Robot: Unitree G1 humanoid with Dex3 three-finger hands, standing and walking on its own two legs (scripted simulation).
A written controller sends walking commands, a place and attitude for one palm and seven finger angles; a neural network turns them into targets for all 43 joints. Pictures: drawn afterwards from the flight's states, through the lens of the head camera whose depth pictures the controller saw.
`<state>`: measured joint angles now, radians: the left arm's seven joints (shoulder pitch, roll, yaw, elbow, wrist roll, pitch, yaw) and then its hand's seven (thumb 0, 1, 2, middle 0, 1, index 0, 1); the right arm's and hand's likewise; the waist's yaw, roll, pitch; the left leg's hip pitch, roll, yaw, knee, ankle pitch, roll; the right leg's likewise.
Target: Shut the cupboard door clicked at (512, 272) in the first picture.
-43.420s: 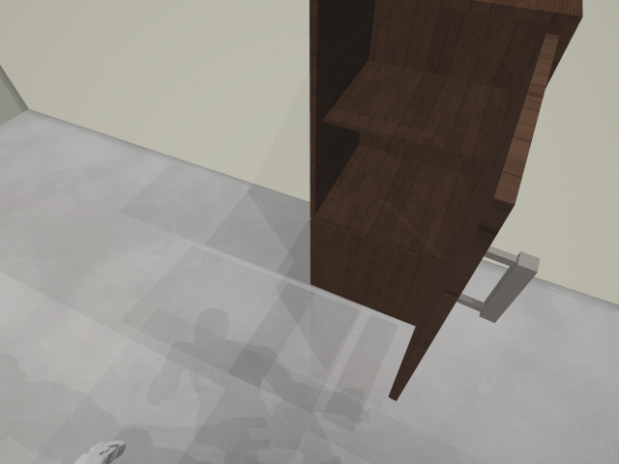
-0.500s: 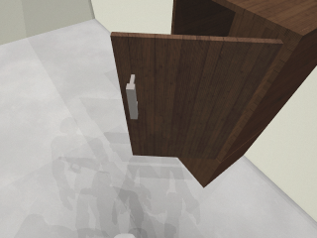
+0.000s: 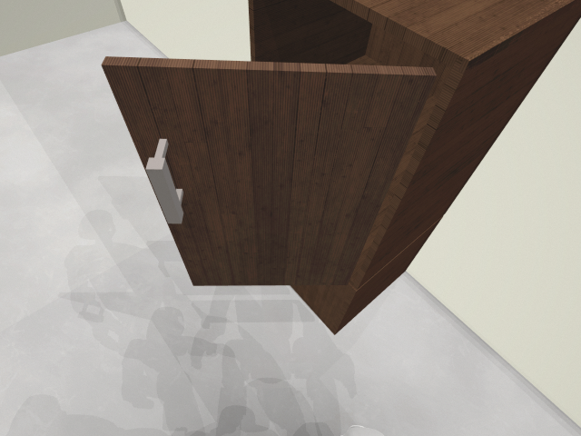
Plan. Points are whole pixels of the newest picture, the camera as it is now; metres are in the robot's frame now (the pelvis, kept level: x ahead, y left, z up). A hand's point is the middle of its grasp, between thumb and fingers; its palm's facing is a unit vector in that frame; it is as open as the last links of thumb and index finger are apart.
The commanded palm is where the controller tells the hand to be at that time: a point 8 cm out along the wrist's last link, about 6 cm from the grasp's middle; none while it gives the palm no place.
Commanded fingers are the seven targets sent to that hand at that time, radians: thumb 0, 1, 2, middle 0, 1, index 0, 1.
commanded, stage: come to a stop and stand still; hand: left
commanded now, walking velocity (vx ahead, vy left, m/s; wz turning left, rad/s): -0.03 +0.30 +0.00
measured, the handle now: (169, 183) +0.44 +0.20 +0.06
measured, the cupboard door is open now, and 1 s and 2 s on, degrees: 51 51 51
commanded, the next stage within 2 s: look again from close up in 1.02 s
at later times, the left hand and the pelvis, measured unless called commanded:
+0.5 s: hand out of the picture +0.01 +0.16 -0.19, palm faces +0.06 -0.97 -0.21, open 7.3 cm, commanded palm none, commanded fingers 0.00 0.90 0.90 -0.20 -0.30 -0.20 -0.30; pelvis -0.01 -0.03 -0.01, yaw +1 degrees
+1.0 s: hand out of the picture +0.02 +0.20 -0.17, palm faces -0.01 -0.97 -0.24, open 7.4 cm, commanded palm none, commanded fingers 0.00 0.90 0.90 -0.20 -0.30 -0.20 -0.30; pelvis +0.00 +0.02 +0.00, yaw -1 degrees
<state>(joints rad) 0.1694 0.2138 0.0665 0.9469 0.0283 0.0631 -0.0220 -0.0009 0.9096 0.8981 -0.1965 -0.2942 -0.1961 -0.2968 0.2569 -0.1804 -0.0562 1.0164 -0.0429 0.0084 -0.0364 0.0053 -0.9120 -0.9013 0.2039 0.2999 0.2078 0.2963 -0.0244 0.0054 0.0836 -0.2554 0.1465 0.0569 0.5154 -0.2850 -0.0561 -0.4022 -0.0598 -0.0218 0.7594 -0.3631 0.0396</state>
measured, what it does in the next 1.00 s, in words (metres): steps on the spot: right foot, then left foot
